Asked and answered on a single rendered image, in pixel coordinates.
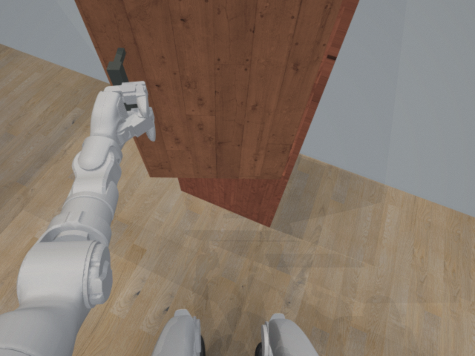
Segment robot left upper arm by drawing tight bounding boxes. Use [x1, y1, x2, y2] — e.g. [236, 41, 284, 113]
[0, 240, 113, 356]

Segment cupboard door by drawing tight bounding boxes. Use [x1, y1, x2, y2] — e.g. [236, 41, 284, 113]
[74, 0, 343, 179]

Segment robot left forearm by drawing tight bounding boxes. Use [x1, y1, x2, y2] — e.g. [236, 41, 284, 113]
[16, 136, 122, 305]

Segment left robot hand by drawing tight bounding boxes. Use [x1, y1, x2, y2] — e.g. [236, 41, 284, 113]
[90, 81, 156, 149]

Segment robot left thigh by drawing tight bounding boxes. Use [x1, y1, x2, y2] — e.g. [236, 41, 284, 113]
[151, 315, 201, 356]

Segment robot right thigh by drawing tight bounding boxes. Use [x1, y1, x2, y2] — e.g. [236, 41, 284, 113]
[261, 319, 319, 356]

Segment handle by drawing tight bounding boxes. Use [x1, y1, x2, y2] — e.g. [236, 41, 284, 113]
[106, 47, 138, 111]

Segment robot thigh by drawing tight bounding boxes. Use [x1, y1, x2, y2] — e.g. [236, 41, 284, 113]
[261, 319, 319, 356]
[151, 315, 201, 356]

